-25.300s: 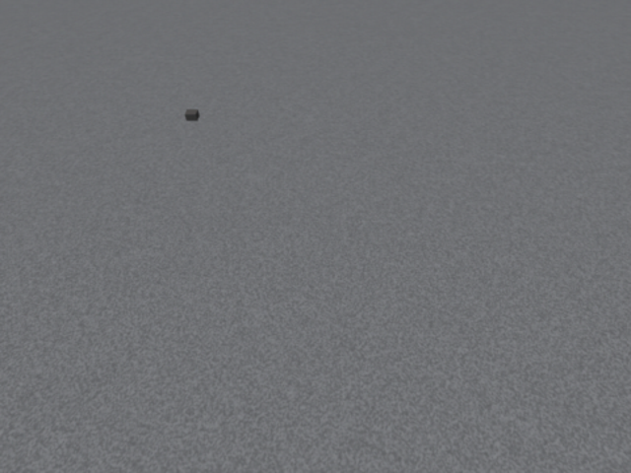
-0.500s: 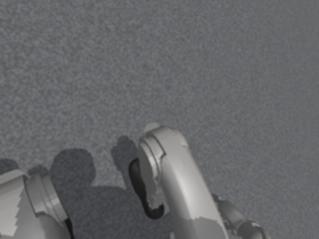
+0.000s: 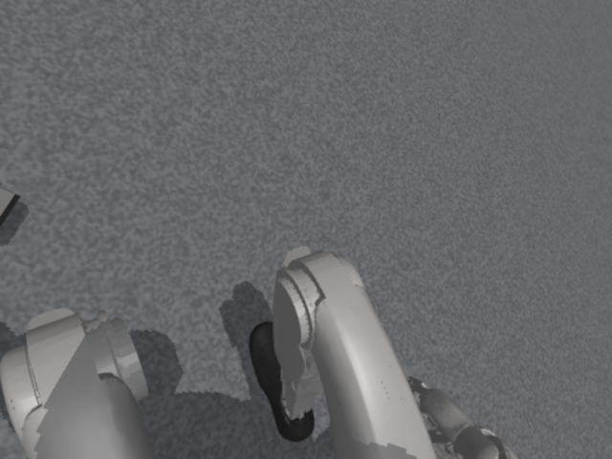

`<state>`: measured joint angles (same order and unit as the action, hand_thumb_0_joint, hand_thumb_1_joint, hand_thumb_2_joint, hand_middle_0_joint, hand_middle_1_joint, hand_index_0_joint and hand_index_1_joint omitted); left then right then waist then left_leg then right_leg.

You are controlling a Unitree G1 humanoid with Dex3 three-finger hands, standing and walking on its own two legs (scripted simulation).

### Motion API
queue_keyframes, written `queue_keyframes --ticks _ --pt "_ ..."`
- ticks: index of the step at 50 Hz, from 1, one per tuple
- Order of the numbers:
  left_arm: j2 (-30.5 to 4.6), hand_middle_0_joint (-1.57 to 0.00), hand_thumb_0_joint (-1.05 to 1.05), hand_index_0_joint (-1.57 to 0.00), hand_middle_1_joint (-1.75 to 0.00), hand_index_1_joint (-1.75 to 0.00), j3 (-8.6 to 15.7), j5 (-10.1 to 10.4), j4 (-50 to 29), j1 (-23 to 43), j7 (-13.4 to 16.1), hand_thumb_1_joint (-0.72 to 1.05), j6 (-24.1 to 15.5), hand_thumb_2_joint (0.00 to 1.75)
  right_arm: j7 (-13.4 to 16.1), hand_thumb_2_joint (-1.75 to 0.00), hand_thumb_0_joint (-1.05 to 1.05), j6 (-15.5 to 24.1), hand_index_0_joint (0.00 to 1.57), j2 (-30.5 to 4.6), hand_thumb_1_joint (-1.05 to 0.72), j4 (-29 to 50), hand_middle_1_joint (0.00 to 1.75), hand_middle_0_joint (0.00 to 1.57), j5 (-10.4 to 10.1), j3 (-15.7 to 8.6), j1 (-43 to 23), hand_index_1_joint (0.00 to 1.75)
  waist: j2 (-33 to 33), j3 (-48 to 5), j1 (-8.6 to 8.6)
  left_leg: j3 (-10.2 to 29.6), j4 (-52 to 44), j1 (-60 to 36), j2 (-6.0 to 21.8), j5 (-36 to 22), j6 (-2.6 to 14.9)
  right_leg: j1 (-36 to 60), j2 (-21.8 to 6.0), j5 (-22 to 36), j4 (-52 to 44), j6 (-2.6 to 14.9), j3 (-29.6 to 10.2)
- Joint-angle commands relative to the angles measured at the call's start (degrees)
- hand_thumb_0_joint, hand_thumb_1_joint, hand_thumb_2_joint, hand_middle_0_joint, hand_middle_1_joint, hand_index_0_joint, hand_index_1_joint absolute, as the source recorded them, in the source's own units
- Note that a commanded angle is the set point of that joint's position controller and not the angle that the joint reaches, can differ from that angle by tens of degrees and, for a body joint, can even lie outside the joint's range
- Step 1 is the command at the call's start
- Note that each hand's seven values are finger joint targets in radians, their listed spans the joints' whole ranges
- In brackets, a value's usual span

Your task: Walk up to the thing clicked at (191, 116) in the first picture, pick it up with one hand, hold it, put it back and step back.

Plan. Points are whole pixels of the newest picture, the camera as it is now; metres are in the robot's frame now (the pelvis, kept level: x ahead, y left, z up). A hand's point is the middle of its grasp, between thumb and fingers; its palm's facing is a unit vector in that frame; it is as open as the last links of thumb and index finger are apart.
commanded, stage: settle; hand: left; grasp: from above
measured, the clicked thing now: out of the picture +0.46 +0.29 -0.25
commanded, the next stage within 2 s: lift in 0.46 s
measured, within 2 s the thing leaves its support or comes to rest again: neither
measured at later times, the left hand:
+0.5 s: hand out of the picture +0.43 +0.34 -0.14, palm faces -0.59 -0.09 -0.81, open 7.9 cm
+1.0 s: hand out of the picture +0.40 +0.34 -0.04, palm faces -0.54 -0.05 -0.84, open 7.9 cm
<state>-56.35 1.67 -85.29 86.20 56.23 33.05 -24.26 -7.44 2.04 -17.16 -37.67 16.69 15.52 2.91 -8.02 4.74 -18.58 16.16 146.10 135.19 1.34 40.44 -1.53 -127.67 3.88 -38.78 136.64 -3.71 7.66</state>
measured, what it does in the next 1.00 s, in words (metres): rises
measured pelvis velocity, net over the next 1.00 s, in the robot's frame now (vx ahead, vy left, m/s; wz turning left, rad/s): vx -0.01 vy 0.00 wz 0.13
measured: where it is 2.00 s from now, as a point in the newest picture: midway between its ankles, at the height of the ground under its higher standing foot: (213, 440)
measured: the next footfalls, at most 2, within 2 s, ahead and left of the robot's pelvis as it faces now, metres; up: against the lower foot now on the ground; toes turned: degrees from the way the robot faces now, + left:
none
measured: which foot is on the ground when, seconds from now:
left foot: down 0.00-1.00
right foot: down 0.00-1.00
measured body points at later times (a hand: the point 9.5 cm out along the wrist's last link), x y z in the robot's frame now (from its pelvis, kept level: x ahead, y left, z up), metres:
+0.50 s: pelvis -0.01 +0.00 +0.03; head +0.25 +0.11 +0.38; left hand +0.46 +0.34 -0.09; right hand +0.09 -0.28 -0.06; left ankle +0.06 +0.13 -0.27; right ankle +0.11 -0.13 -0.27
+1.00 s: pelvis -0.01 +0.00 +0.07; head +0.20 +0.09 +0.46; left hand +0.42 +0.34 +0.01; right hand +0.10 -0.25 -0.04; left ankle +0.06 +0.13 -0.27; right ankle +0.11 -0.13 -0.27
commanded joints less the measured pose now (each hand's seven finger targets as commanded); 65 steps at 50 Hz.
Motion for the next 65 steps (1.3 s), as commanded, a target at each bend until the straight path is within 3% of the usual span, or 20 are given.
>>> queue_keyframes --ticks 1,3,5,7,11,12,15,19,23,27,29,31,35,37,39,41,48,50,56,65 --pt "-13.98 -0.97 0.0 -0.99 -0.23 -0.2 3.95 3.96 -9.03 20.53 3.5 0.6 7.44 0.23 0.01 -0.9 0.0 0.97 0.2 -17.38 -0.91 -0.15 0.3 0.2 -1.99 -7.97 10.68 0.3 36.5 -40.37 -0.69 -8.85 -15.86 -33.05 1.03 -14.39 1.28 12.57 1.42 16.33 -9.85 5.33 5.79" --pt "-11.11 -0.97 0.0 -1.0 -0.23 -0.2 2.4 6.18 -7.04 21.47 0.95 0.61 9.75 0.21 -0.21 -0.9 0.0 1.53 0.2 -17.32 -0.91 0.26 0.3 0.2 -3.06 -8.66 10.73 0.3 33.36 -38.35 -1.9 -8.85 -16.3 -29.47 0.79 -11.12 1.88 11.67 1.38 14.27 -11.37 5.13 5.57" --pt "-9.11 -0.95 0.0 -0.99 -0.23 -0.19 1.09 7.98 -6.34 19.54 -2.89 0.59 11.83 0.16 -0.12 -0.9 0.0 1.9 0.2 -16.77 -0.91 1.14 0.3 0.2 -4.22 -9.43 11.05 0.3 32.1 -38.08 -1.08 -9.12 -17.44 -27.63 0.41 -8.61 2.21 12.04 0.94 12.05 -12.45 5.24 4.81" --pt "-9.23 -0.95 0.0 -0.99 -0.22 -0.18 0.95 10.06 -9.14 18.79 -7.32 0.58 13.25 0.14 0.02 -0.9 0.0 1.83 0.2 -16.46 -0.92 1.39 0.3 0.2 -5.22 -10.17 11.2 0.3 32.13 -41.03 1.56 -9.07 -18.72 -27.75 0.04 -8.29 2.24 12.45 0.49 11.23 -12.78 5.41 4.44" --pt "-7.36 -0.96 0.0 -1.01 -0.22 -0.18 -0.09 13.47 -13.03 14.91 -18.21 0.59 14.11 0.13 0.73 -0.9 0.0 -0.56 0.2 -17.38 -0.92 2.92 0.3 0.2 -7.06 -11.77 13.26 0.3 29.36 -40.69 2.49 -9.58 -20.45 -27.16 -1.03 -10.26 2.19 14.86 -0.17 11.46 -14.28 6.11 3.93" --pt "-7.95 -0.97 0.0 -1.01 -0.22 -0.18 0.28 14.03 -15.37 13.83 -20.9 0.6 13.9 0.13 1.03 -0.9 0.0 -1.41 0.2 -17.84 -0.92 3.52 0.3 0.2 -7.68 -12.34 13.6 0.3 28.7 -40.65 3.09 -9.64 -20.72 -28.72 -1.21 -11.9 2.04 15.71 -0.47 12.4 -15.01 6.33 3.5" --pt "-7.65 -0.99 0.0 -1.04 -0.22 -0.17 0.62 16.47 -22.64 13.91 -27.0 0.63 11.41 0.1 1.82 -0.9 0.0 -3.69 0.2 -17.63 -0.92 3.57 0.3 0.2 -8.28 -12.5 16.11 0.3 25.64 -43.04 1.9 -10.71 -19.63 -29.77 -1.3 -15.97 2.31 21.89 -0.59 15.69 -17.03 5.92 2.6" --pt "-9.81 -0.99 0.0 -1.05 -0.21 -0.16 3.29 20.54 -32.87 16.22 -32.22 0.65 5.09 0.08 3.55 -0.9 0.0 -5.43 0.2 -17.42 -0.92 3.45 0.3 0.2 -8.31 -12.62 17.74 0.3 22.82 -45.21 1.56 -10.16 -17.52 -29.93 -1.61 -17.45 2.3 24.62 -0.88 16.61 -18.62 5.89 1.57" --pt "-14.37 -1.01 0.0 -1.06 -0.18 -0.13 7.48 22.11 -38.88 16.03 -32.12 0.65 -3.16 0.09 4.3 -0.91 0.0 -6.12 0.2 -16.51 -0.92 3.36 0.3 0.2 -7.88 -12.5 16.5 0.3 27.25 -48.81 4.09 -10.09 -18.22 -35.56 -1.27 -17.86 1.6 23.84 -0.92 15.01 -18.85 6.11 1.5" --pt "-14.62 -1.01 0.0 -1.05 -0.21 -0.17 7.66 17.74 -36.14 16.33 -27.28 0.65 -7.58 0.18 3.96 -0.9 0.0 -7.12 0.2 -15.56 -0.91 2.52 0.3 0.2 -7.02 -11.94 14.13 0.3 32.94 -47.14 4.7 -10.3 -19.41 -40.16 -0.81 -18.23 1.09 18.57 -0.65 13.73 -16.82 6.37 2.09" --pt "-13.76 -1.05 0.0 -1.1 -0.3 -0.25 7.4 15.34 -32.61 17.3 -23.38 0.72 -7.18 0.19 3.47 -0.91 0.0 -8.02 0.2 -15.99 -0.91 2.33 0.3 0.2 -6.81 -11.83 13.55 0.3 32.59 -45.42 4.5 -10.06 -19.83 -39.89 -1.03 -17.57 1.47 16.06 -0.5 13.19 -16.48 6.39 2.71" --pt "-9.22 -1.09 0.0 -1.11 -0.26 -0.24 4.72 14.16 -26.82 15.97 -20.42 0.75 -5.38 0.31 2.9 -0.9 0.0 -8.56 0.2 -15.73 -0.88 2.13 0.3 0.2 -6.96 -11.39 13.22 0.3 31.18 -40.99 3.17 -10.27 -21.33 -36.67 -1.15 -14.56 1.91 13.75 -0.59 11.28 -16.83 6.26 3.42" --pt "-7.28 -1.04 0.0 -1.08 -0.29 -0.26 0.96 12.17 -25.17 17.03 -20.02 0.72 -0.13 0.3 2.61 -0.9 0.0 -8.28 0.2 -15.05 -0.9 1.89 0.3 0.2 -8.48 -12.64 14.27 0.3 32.35 -44.09 4.62 -11.29 -26.1 -36.64 -1.18 -9.23 2.54 15.07 -0.66 9.4 -18.41 5.99 3.01" --pt "-7.51 -1.08 0.0 -1.11 -0.3 -0.27 1.09 13.67 -28.99 19.1 -21.53 0.77 2.79 0.3 2.55 -0.9 0.0 -8.3 0.2 -15.29 -0.9 2.77 0.3 0.2 -9.07 -14.43 13.89 0.3 32.82 -48.66 5.74 -11.5 -27.71 -38.32 -1.34 -8.73 2.65 16.24 -0.82 9.36 -19.21 6.21 2.15" --pt "-5.3 -1.07 0.0 -1.12 -0.32 -0.28 -0.08 15.91 -28.85 16.36 -23.61 0.77 5.08 0.29 2.63 -0.91 0.0 -8.36 0.2 -15.05 -0.91 2.92 0.3 0.2 -9.67 -15.24 14.73 0.3 30.23 -47.96 5.49 -11.21 -29.41 -38.1 -1.28 -7.33 2.85 17.9 -0.88 8.81 -20.5 5.84 1.61" --pt "-6.79 -1.04 0.0 -1.09 -0.3 -0.25 1.37 17.67 -31.89 14.82 -25.81 0.74 6.39 0.23 3.12 -0.9 0.0 -8.44 0.2 -15.18 -0.9 3.6 0.3 0.2 -10.65 -16.23 15.33 0.3 28.22 -49.72 6.75 -11.01 -30.66 -39.8 -1.49 -8.29 2.92 19.66 -1.25 9.54 -21.56 5.67 1.08" --pt "-6.62 -1.02 0.0 -1.06 -0.23 -0.2 3.98 24.3 -41.47 9.05 -34.5 0.67 4.38 0.2 5.23 -0.91 0.0 -8.63 0.2 -12.09 -0.91 4.66 0.3 0.2 -12.86 -17.56 15.85 0.3 23.39 -52.4 8.47 -11.72 -33.2 -41.1 -1.76 -9.41 3.47 24.67 -1.76 10.23 -26.25 5.72 -1.96" --pt "-5.58 -0.99 0.0 -1.02 -0.27 -0.23 4.38 25.85 -43.45 7.02 -35.2 0.63 3.08 0.23 5.67 -0.91 0.0 -8.3 0.2 -11.36 -0.91 5.02 0.3 0.2 -13.19 -17.38 15.34 0.3 23.01 -50.31 8.82 -11.25 -35.19 -41.47 -1.53 -8.42 3.28 24.99 -1.92 9.53 -27.11 5.72 -1.96" --pt "-2.76 -0.99 0.0 -1.03 -0.32 -0.28 3.93 27.2 -47.42 -0.58 -36.93 0.66 0.47 0.27 6.5 -0.9 0.0 -7.57 0.2 -10.44 -0.9 5.29 0.3 0.2 -14.24 -18.47 14.55 0.3 22.99 -49.17 10.15 -10.58 -41.28 -46.39 -0.88 -7.31 3.01 28.52 -2.07 9.54 -30.63 5.58 -2.19" --pt "-1.9 -0.98 0.0 -1.01 -0.29 -0.26 5.61 29.7 -58.61 -6.08 -35.29 0.64 2.76 0.27 7.65 -0.9 0.0 -7.18 0.2 -9.25 -0.89 5.49 0.3 0.2 -15.4 -20.09 13.01 0.3 21.3 -50.7 11.71 -12.12 -49.24 -57.2 -0.51 -9.86 3.12 39.52 -2.29 10.65 -41.02 5.01 -3.53"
